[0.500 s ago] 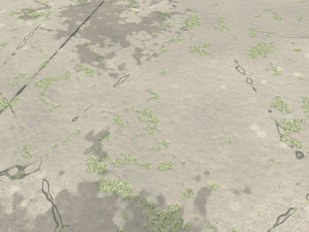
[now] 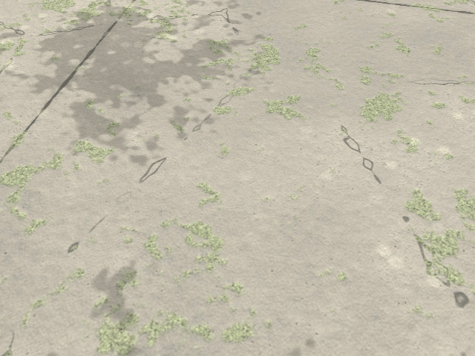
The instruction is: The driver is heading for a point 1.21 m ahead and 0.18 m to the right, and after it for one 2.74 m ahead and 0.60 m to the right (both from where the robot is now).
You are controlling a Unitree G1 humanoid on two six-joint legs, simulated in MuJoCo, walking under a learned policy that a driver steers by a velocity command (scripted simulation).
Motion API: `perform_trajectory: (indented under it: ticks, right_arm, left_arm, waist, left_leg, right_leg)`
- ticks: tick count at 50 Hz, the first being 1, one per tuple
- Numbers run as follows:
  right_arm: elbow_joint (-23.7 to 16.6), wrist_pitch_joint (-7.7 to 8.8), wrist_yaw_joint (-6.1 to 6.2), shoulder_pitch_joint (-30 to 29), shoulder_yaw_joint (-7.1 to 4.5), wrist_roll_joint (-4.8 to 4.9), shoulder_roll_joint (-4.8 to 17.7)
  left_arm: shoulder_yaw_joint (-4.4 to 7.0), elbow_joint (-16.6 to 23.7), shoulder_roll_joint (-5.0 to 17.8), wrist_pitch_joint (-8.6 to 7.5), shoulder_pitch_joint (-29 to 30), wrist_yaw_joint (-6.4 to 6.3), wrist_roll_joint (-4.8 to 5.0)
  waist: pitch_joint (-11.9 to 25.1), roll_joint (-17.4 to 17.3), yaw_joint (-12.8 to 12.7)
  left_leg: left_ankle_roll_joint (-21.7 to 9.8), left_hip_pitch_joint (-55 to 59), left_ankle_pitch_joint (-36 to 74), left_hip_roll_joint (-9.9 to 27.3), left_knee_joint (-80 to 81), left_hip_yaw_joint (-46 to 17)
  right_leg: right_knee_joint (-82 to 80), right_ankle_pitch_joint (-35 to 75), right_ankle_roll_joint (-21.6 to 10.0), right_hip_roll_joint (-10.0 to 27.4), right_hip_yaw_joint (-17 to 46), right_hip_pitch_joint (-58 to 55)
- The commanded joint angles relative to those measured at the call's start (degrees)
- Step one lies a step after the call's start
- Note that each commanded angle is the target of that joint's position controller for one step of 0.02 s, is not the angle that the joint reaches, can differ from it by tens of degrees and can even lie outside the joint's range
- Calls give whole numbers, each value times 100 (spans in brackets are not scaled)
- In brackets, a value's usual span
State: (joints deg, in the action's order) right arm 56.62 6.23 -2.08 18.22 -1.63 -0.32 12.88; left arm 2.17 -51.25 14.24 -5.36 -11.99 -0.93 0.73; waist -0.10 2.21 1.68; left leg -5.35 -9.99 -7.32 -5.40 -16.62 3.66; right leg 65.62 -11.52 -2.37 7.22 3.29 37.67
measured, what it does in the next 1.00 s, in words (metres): walks ahead: right foot, then left foot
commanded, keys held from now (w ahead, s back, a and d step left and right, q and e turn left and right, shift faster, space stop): w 1.00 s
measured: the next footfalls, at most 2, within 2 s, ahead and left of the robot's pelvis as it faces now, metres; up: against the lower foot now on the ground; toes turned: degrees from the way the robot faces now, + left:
right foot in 0.30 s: +0.34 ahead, -0.17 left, +0.00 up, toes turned -2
left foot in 0.86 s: +0.65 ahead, +0.08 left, +0.00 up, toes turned +3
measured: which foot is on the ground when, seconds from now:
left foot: down 0.00-0.32, up 0.34-0.84, down 0.86-1.00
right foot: up 0.00-0.28, down 0.30-0.88, up 0.90-1.00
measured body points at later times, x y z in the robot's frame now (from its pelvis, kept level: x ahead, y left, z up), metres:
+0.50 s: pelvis +0.28 -0.08 +0.00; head +0.29 -0.10 +0.45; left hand +0.34 +0.18 -0.12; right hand +0.36 -0.35 -0.14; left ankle +0.27 +0.08 -0.66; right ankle +0.30 -0.16 -0.74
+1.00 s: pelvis +0.55 -0.01 -0.01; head +0.58 +0.00 +0.44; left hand +0.57 +0.25 -0.16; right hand +0.67 -0.27 -0.13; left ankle +0.61 +0.07 -0.74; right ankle +0.44 -0.16 -0.65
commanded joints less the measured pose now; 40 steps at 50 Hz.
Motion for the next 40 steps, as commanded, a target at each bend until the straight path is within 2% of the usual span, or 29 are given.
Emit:
perform_trajectory:
  ticks: [1,3,6,9,11,13,14,15,16,17,18,19,20,21,22,24,25,28,33,37,40]
  right_arm:
    - [-302,101,112,-214,-115,4,741]
    - [-263,56,175,25,-125,45,810]
    - [-164,12,208,372,-149,112,933]
    - [-38,-61,214,654,-165,147,953]
    - [5,-120,229,706,-190,147,981]
    - [-10,-182,240,578,-225,150,1070]
    - [-47,-211,240,444,-214,135,1061]
    - [-113,-224,236,387,-144,72,885]
    - [-268,-149,211,742,14,7,422]
    - [-203,3,174,1049,126,93,81]
    - [-267,117,150,639,-42,225,773]
    - [-442,162,147,128,-90,296,953]
    - [-482,146,180,-115,-100,228,887]
    - [-486,76,210,-153,-145,147,829]
    - [-463,-11,213,-40,-143,130,691]
    - [-423,-135,228,88,-136,124,493]
    - [-478,-164,238,-34,-149,108,501]
    - [-710,-174,244,-705,-176,57,501]
    - [-976,-120,166,-1704,-128,95,375]
    - [-1204,-71,54,-2284,-102,146,398]
    - [-1291,-8,-41,-2281,-129,155,511]
  left_arm:
    - [79,250,263,25,-196,-42,-72]
    - [63,392,212,-15,288,-13,-56]
    - [29,550,161,-44,922,55,-3]
    - [8,732,195,-70,1388,162,48]
    - [18,839,271,-115,1504,240,57]
    - [81,810,429,-166,1170,282,54]
    - [178,658,593,-181,611,273,43]
    - [340,341,925,-194,-464,236,36]
    - [489,168,1540,-181,-1459,202,-79]
    - [468,72,1467,-139,-1712,230,-51]
    - [319,130,1000,-151,-1392,237,-29]
    - [240,264,773,-142,-842,226,-28]
    - [184,340,630,-140,-375,253,-57]
    - [136,369,465,-156,-142,276,-81]
    - [113,327,384,-160,-82,301,-106]
    - [136,184,452,-186,-256,301,-96]
    - [162,123,542,-193,-353,277,-98]
    - [191,-19,650,-142,-649,176,-94]
    - [197,-202,744,-80,-1049,84,-27]
    - [226,-422,777,5,-1383,57,11]
    - [279,-474,863,81,-1315,16,33]
  waist:
    - [-316,-440,-266]
    - [-304,-419,-99]
    - [-333,-453,144]
    - [-460,-498,298]
    - [-478,-534,264]
    - [-297,-650,8]
    - [22,-655,-322]
    - [706,-513,-761]
    - [1696,481,-867]
    - [2256,1554,-773]
    - [1678,984,-793]
    - [1028,635,-650]
    - [622,140,-458]
    - [405,105,-277]
    - [305,191,-138]
    - [173,183,-26]
    - [86,138,-15]
    - [-100,55,-144]
    - [-316,104,-441]
    - [-533,127,-590]
    - [-463,196,-440]
  left_leg:
    - [-972,-586,467,1599,1173,-1196]
    - [-834,-305,567,1548,1134,-1064]
    - [-699,75,493,1545,1063,-917]
    - [-675,651,390,1760,825,-980]
    - [-614,1016,475,1941,578,-1063]
    - [-502,1160,1175,2008,145,-1077]
    - [-386,1097,2144,1819,-517,-899]
    - [-214,601,2526,1464,-1800,-607]
    - [155,-1353,942,797,-4071,-157]
    - [306,-2895,-2322,135,-5495,-579]
    - [171,-3445,-2222,516,-6076,-1110]
    - [89,-3539,-1707,830,-6022,-939]
    - [115,-3284,-1214,1080,-5676,-812]
    - [136,-2985,-920,1264,-5294,-816]
    - [165,-2674,-745,1343,-5092,-806]
    - [244,-2552,-555,1352,-4840,-713]
    - [291,-2706,-375,1369,-4656,-699]
    - [415,-3232,371,1387,-3754,-675]
    - [422,-2991,1368,1160,-2181,-441]
    - [315,-3141,1113,1070,-1608,-433]
    - [119,-2829,536,962,-1342,-370]
  right_leg:
    - [-782,898,156,245,6,164]
    - [-1702,1458,170,164,-70,194]
    - [-2695,1796,214,-60,-248,-30]
    - [-3208,1520,172,-151,-260,34]
    - [-3460,1095,34,-206,-255,-9]
    - [-3689,677,-135,-371,-380,-625]
    - [-3821,600,-261,-566,-543,-1426]
    - [-3750,721,-481,-486,-416,-2892]
    - [-3750,551,-1180,943,1537,-5197]
    - [-4669,-209,-1726,1687,3773,-6186]
    - [-4824,-448,-1456,1499,3458,-5711]
    - [-4887,-47,-1234,1309,2539,-4891]
    - [-5097,496,-1137,1062,1898,-4047]
    - [-5291,794,-1043,830,1451,-3511]
    - [-5471,915,-999,673,1167,-3159]
    - [-5674,1373,-1072,549,786,-2877]
    - [-5742,1585,-1102,540,659,-2865]
    - [-5851,1833,-1078,527,416,-3073]
    - [-5967,1435,-888,377,38,-3256]
    - [-5743,1395,-869,647,66,-3943]
    - [-5351,1933,-761,834,90,-4320]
